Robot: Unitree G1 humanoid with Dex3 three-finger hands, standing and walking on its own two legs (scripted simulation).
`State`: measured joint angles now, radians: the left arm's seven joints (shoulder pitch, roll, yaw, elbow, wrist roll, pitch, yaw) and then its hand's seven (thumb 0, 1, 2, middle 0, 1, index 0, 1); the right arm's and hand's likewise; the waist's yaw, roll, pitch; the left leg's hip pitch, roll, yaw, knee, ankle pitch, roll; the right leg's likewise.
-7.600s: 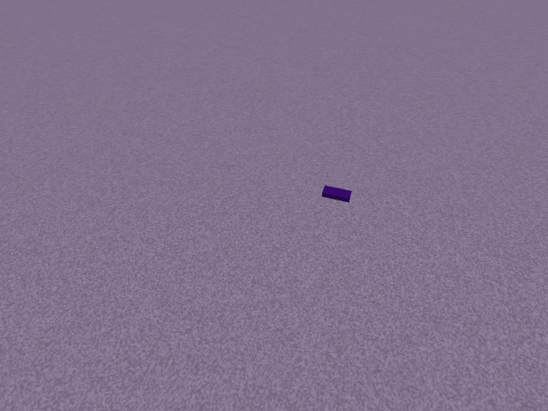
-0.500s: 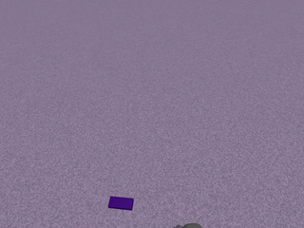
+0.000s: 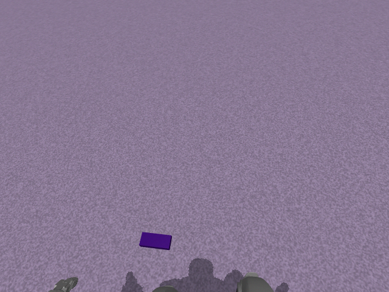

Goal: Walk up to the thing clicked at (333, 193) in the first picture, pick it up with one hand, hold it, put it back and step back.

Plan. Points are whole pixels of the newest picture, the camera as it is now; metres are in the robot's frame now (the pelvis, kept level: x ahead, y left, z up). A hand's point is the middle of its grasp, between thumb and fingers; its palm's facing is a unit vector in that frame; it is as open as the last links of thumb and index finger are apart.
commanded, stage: walk up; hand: left
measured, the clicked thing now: (155, 241) +0.44 +0.26 -0.72
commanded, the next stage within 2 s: none
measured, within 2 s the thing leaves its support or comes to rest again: neither
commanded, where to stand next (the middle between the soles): +0.06 +0.00 m, yaw -5 degrees
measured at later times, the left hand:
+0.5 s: hand out of the picture +0.15 +0.26 -0.12, palm faces -0.14 -0.90 -0.41, open 7.4 cm
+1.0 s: hand out of the picture +0.14 +0.31 -0.13, palm faces -0.05 -0.88 -0.47, open 7.4 cm
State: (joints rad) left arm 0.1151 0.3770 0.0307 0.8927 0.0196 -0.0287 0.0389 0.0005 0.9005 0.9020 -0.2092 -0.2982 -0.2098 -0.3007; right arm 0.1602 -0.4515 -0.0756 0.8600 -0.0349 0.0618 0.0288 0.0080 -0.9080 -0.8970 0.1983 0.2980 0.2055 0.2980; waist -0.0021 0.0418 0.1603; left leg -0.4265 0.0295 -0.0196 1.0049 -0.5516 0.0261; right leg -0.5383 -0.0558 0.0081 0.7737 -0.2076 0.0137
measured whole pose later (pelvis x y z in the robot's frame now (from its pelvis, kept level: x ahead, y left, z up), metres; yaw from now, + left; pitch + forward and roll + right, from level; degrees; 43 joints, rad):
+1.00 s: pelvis +0.00 +0.03 +0.00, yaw -3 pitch -3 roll +1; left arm 0.09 0.43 0.05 0.90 0.00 0.02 0.06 0.00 0.91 0.90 -0.20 -0.30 -0.20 -0.30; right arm 0.17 -0.39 -0.05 0.86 -0.03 0.02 0.03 0.01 -0.91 -0.90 0.20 0.30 0.21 0.30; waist -0.01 0.00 0.18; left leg -0.38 -0.01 0.00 0.83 -0.40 0.01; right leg -0.53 -0.02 0.08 1.03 -0.55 -0.02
